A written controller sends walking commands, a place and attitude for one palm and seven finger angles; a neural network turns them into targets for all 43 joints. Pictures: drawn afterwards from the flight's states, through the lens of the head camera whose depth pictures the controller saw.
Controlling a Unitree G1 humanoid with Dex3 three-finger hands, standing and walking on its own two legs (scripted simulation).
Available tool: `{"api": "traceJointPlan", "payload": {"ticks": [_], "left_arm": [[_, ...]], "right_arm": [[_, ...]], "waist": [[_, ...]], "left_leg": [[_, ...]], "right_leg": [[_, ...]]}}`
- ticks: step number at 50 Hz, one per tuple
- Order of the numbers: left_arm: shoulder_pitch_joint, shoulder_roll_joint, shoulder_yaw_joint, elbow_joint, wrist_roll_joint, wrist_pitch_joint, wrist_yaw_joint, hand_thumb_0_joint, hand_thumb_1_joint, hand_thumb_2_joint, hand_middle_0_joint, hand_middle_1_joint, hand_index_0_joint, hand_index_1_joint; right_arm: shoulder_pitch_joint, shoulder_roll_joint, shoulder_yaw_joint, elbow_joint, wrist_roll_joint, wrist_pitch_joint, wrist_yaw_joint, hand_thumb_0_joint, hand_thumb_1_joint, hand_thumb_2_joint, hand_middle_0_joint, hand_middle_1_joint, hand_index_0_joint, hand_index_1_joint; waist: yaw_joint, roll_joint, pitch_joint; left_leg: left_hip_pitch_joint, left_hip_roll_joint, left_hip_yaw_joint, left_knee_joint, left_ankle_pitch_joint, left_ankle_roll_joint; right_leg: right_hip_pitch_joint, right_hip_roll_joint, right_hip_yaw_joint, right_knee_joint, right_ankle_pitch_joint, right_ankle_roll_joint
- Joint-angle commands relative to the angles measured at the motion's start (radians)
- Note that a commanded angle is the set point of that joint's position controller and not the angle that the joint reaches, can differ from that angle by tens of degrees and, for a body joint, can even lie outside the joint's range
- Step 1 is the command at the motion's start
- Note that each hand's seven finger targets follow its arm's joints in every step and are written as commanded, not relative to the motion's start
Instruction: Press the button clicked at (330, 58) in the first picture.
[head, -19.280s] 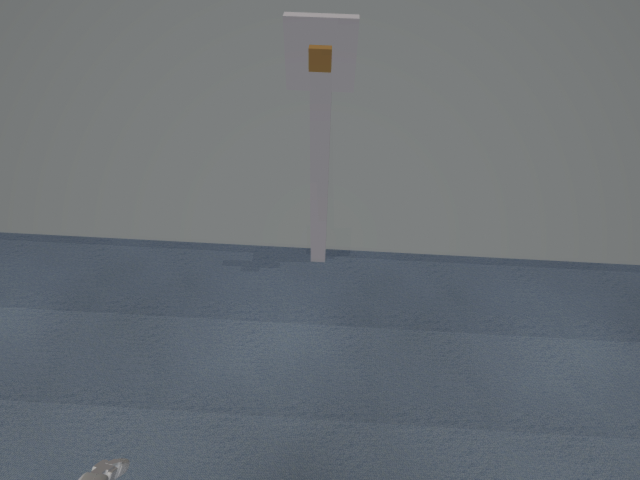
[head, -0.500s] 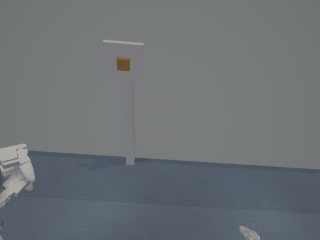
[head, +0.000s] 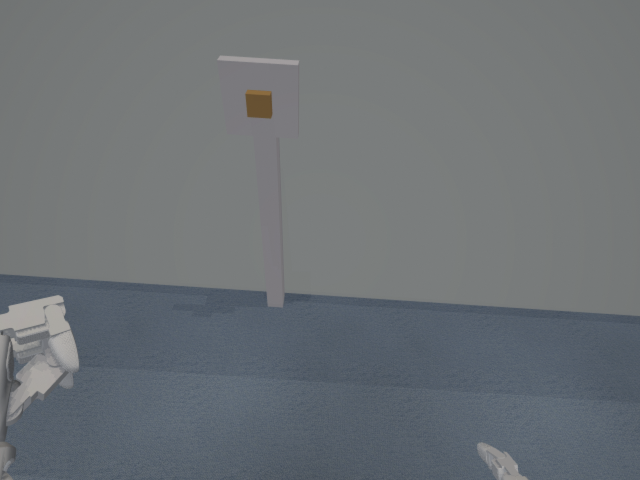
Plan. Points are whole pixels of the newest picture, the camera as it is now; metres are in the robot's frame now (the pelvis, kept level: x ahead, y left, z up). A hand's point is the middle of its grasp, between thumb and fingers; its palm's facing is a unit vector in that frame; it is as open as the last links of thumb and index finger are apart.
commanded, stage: let the arm hang, fingers relaxed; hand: left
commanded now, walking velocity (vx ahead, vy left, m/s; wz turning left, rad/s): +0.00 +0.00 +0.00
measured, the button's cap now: (259, 103) +0.89 +0.20 +0.08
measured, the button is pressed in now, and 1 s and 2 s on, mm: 0 0 0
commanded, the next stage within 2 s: stand and wait in 1.14 s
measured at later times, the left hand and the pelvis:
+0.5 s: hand out of the picture +0.00 +0.22 -0.16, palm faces +0.08 -0.96 -0.27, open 4.3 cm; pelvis -0.01 +0.01 +0.00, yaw +5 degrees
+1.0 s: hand out of the picture +0.03 +0.21 -0.16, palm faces +0.07 -0.97 -0.25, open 7.3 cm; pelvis +0.00 +0.01 +0.01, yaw +4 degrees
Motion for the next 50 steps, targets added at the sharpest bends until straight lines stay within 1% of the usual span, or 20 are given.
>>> {"api": "traceJointPlan", "payload": {"ticks": [1, 2, 3, 4, 6, 7, 9, 10, 11, 12, 13, 14, 15, 16, 17, 21, 27, 32, 42, 50], "left_arm": [[-0.104, 0.197, 0.101, -0.356, -0.004, -0.076, 0.035, 0.000, 0.900, 0.900, -1.300, -1.500, -1.300, -1.500], [-0.168, -0.038, -0.238, 0.541, 0.067, 0.142, -0.106, 0.000, 0.900, 0.900, -1.300, -1.500, -1.300, -1.500], [-0.137, -0.052, -0.213, 0.536, 0.039, 0.212, -0.123, 0.000, 0.900, 0.900, -1.263, -1.460, -1.263, -1.460], [-0.140, -0.055, -0.214, 0.513, 0.043, 0.223, -0.130, 0.000, 0.900, 0.900, -1.227, -1.420, -1.227, -1.420], [-0.247, -0.050, -0.244, 0.580, 0.046, 0.212, -0.132, 0.000, 0.900, 0.900, -1.153, -1.340, -1.153, -1.340], [-0.271, -0.048, -0.251, 0.645, 0.040, 0.208, -0.134, 0.000, 0.900, 0.900, -1.117, -1.300, -1.117, -1.300], [-0.275, -0.031, -0.259, 0.785, 0.036, 0.205, -0.136, 0.000, 0.900, 0.900, -1.043, -1.220, -1.043, -1.220], [-0.257, -0.007, -0.257, 0.859, 0.035, 0.204, -0.135, 0.000, 0.900, 0.900, -1.007, -1.180, -1.007, -1.180], [-0.258, 0.035, -0.257, 0.918, 0.033, 0.202, -0.132, 0.000, 0.900, 0.900, -0.970, -1.140, -0.970, -1.140], [-0.241, 0.076, -0.256, 0.977, 0.034, 0.200, -0.130, 0.000, 0.900, 0.900, -0.933, -1.100, -0.933, -1.100], [-0.250, 0.102, -0.261, 1.031, 0.034, 0.195, -0.131, 0.000, 0.900, 0.900, -0.897, -1.060, -0.897, -1.060], [-0.287, 0.120, -0.271, 1.076, 0.031, 0.197, -0.135, 0.000, 0.900, 0.900, -0.860, -1.020, -0.860, -1.020], [-0.331, 0.097, -0.281, 1.115, 0.027, 0.197, -0.137, 0.000, 0.900, 0.900, -0.823, -0.980, -0.823, -0.980], [-0.362, 0.076, -0.286, 1.155, 0.026, 0.200, -0.133, 0.000, 0.900, 0.900, -0.787, -0.940, -0.787, -0.940], [-0.373, 0.044, -0.295, 1.197, 0.022, 0.200, -0.131, 0.000, 0.900, 0.900, -0.750, -0.900, -0.750, -0.900], [-0.338, 0.019, -0.292, 1.313, 0.016, 0.202, -0.124, 0.000, 0.900, 0.900, -0.603, -0.740, -0.603, -0.740], [-0.320, 0.023, -0.294, 1.448, 0.014, 0.198, -0.123, 0.000, 0.900, 0.900, -0.383, -0.500, -0.383, -0.500], [-0.326, 0.029, -0.291, 1.509, 0.015, 0.197, -0.120, 0.000, 0.900, 0.900, -0.200, -0.300, -0.200, -0.300], [-0.351, 0.028, -0.290, 1.568, 0.018, 0.194, -0.117, 0.000, 0.900, 0.900, -0.200, -0.300, -0.200, -0.300], [-0.389, 0.039, -0.285, 1.574, 0.017, 0.187, -0.119, 0.000, 0.900, 0.900, -0.200, -0.300, -0.200, -0.300]], "right_arm": [[-0.123, -0.119, -0.038, -0.192, -0.011, -0.092, -0.039, 0.000, -0.900, -0.900, 0.200, 0.300, 0.200, 0.300], [0.001, -0.269, -0.099, 0.063, -0.016, -0.070, 0.095, 0.000, -0.900, -0.900, 0.200, 0.300, 0.200, 0.300], [0.007, -0.228, -0.085, -0.009, -0.009, 0.010, 0.088, 0.000, -0.900, -0.900, 0.200, 0.300, 0.200, 0.300], [-0.025, -0.229, -0.088, -0.047, -0.018, 0.017, 0.075, 0.000, -0.900, -0.900, 0.200, 0.300, 0.200, 0.300], [-0.046, -0.187, -0.074, -0.070, -0.038, 0.006, 0.068, 0.000, -0.900, -0.900, 0.200, 0.300, 0.200, 0.300], [-0.051, -0.201, -0.068, -0.062, -0.038, 0.011, 0.062, 0.000, -0.900, -0.900, 0.200, 0.300, 0.200, 0.300], [-0.084, -0.228, -0.066, -0.040, -0.030, 0.030, 0.056, 0.000, -0.900, -0.900, 0.200, 0.300, 0.200, 0.300], [-0.098, -0.233, -0.067, -0.024, -0.020, 0.040, 0.056, 0.000, -0.900, -0.900, 0.200, 0.300, 0.200, 0.300], [-0.095, -0.214, -0.060, -0.014, -0.008, 0.048, 0.057, 0.000, -0.900, -0.900, 0.200, 0.300, 0.200, 0.300], [-0.088, -0.166, -0.054, -0.002, 0.000, 0.055, 0.060, 0.000, -0.900, -0.900, 0.200, 0.300, 0.200, 0.300], [-0.063, -0.117, -0.044, 0.013, 0.004, 0.062, 0.063, 0.000, -0.900, -0.900, 0.200, 0.300, 0.200, 0.300], [-0.017, -0.101, -0.039, 0.040, 0.003, 0.073, 0.068, 0.000, -0.900, -0.900, 0.200, 0.300, 0.200, 0.300], [-0.009, -0.101, -0.039, 0.072, 0.000, 0.083, 0.068, 0.000, -0.900, -0.900, 0.200, 0.300, 0.200, 0.300], [-0.003, -0.105, -0.043, 0.094, -0.002, 0.092, 0.065, 0.000, -0.900, -0.900, 0.200, 0.300, 0.200, 0.300], [-0.002, -0.108, -0.041, 0.123, -0.002, 0.092, 0.063, 0.000, -0.900, -0.900, 0.200, 0.300, 0.200, 0.300], [-0.007, -0.129, -0.045, 0.190, -0.006, 0.089, 0.055, 0.000, -0.900, -0.900, 0.200, 0.300, 0.200, 0.300], [0.034, -0.134, -0.051, 0.277, -0.002, 0.086, 0.049, 0.000, -0.900, -0.900, 0.200, 0.300, 0.200, 0.300], [0.042, -0.139, -0.054, 0.328, -0.001, 0.084, 0.046, 0.000, -0.900, -0.900, 0.200, 0.300, 0.200, 0.300], [0.021, -0.139, -0.055, 0.376, -0.002, 0.082, 0.045, 0.000, -0.900, -0.900, 0.200, 0.300, 0.200, 0.300], [-0.011, -0.157, -0.055, 0.383, -0.002, 0.071, 0.044, 0.000, -0.900, -0.900, 0.200, 0.300, 0.200, 0.300]], "waist": [[-0.024, 0.069, 0.039], [-0.095, 0.296, 0.140], [-0.066, 0.388, 0.124], [-0.059, 0.302, 0.107], [-0.047, 0.043, -0.016], [-0.036, -0.020, -0.024], [0.009, -0.027, -0.068], [0.030, -0.007, -0.082], [0.031, 0.035, -0.082], [0.033, 0.017, -0.076], [0.006, 0.012, -0.033], [-0.030, 0.054, -0.020], [-0.043, 0.039, -0.010], [-0.045, -0.069, 0.007], [-0.041, -0.070, 0.042], [-0.010, 0.151, 0.067], [-0.007, 0.021, 0.064], [-0.008, 0.035, 0.091], [-0.007, 0.018, 0.137], [-0.005, 0.045, 0.093]], "left_leg": [[0.230, -0.004, -0.016, -0.378, -0.006, 0.017], [0.151, 0.143, -0.301, -0.329, 0.220, 0.079], [0.052, 0.267, -0.452, -0.489, 0.231, 0.159], [0.002, 0.282, -0.458, -0.489, 0.279, 0.193], [0.015, 0.247, -0.465, -0.432, 0.416, 0.180], [0.058, 0.230, -0.394, -0.393, 0.553, 0.174], [0.102, 0.167, -0.267, -0.341, 0.661, 0.128], [0.090, 0.130, -0.218, -0.320, 0.580, 0.092], [0.043, 0.066, -0.181, -0.304, 0.443, 0.054], [-0.019, -0.004, -0.128, -0.255, 0.213, 0.016], [-0.015, -0.049, -0.080, -0.217, 0.038, -0.013], [0.064, -0.053, -0.067, -0.220, -0.007, -0.016], [0.140, -0.049, -0.077, -0.233, 0.034, -0.012], [0.156, -0.037, -0.088, -0.238, 0.073, -0.009], [0.173, -0.028, -0.102, -0.258, 0.123, -0.005], [0.108, 0.047, -0.195, -0.431, 0.101, 0.017], [0.123, 0.046, -0.182, -0.479, 0.055, 0.021], [0.133, 0.051, -0.182, -0.502, 0.046, 0.022], [0.135, 0.046, -0.171, -0.513, 0.050, 0.016], [0.164, 0.056, -0.175, -0.516, 0.146, 0.014]], "right_leg": [[-0.160, -0.156, 0.177, -0.186, -0.412, -0.030], [-0.371, -0.099, 0.054, 0.215, -0.203, 0.023], [-0.332, -0.003, 0.069, 0.405, -0.342, 0.065], [-0.303, -0.010, 0.134, 0.518, -0.320, 0.069], [-0.231, -0.002, 0.157, 0.524, -0.322, 0.058], [-0.196, 0.001, 0.152, 0.460, -0.324, 0.063], [-0.052, 0.024, 0.104, 0.238, -0.212, 0.065], [0.046, 0.030, 0.097, 0.108, -0.078, 0.064], [0.123, 0.010, 0.158, 0.020, 0.031, 0.051], [0.161, -0.082, 0.305, -0.054, 0.075, 0.015], [0.093, -0.202, 0.421, -0.139, 0.079, -0.041], [0.009, -0.247, 0.422, -0.173, -0.032, -0.079], [-0.071, -0.184, 0.389, -0.189, -0.164, -0.074], [-0.087, -0.127, 0.335, -0.203, -0.219, -0.049], [-0.102, -0.112, 0.307, -0.204, -0.190, -0.040], [0.007, -0.039, 0.220, -0.146, -0.113, -0.003], [0.062, -0.050, 0.211, -0.182, -0.113, -0.006], [0.053, -0.054, 0.204, -0.191, -0.122, -0.005], [0.040, -0.063, 0.215, -0.211, -0.134, 0.000], [0.086, -0.065, 0.209, -0.194, -0.039, 0.000]]}}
